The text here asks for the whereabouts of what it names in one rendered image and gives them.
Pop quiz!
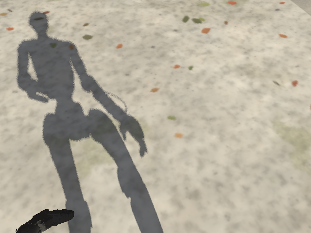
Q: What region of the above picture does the left robot hand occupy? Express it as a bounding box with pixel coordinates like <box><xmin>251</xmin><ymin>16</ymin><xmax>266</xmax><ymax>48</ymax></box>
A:
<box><xmin>16</xmin><ymin>209</ymin><xmax>74</xmax><ymax>233</ymax></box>

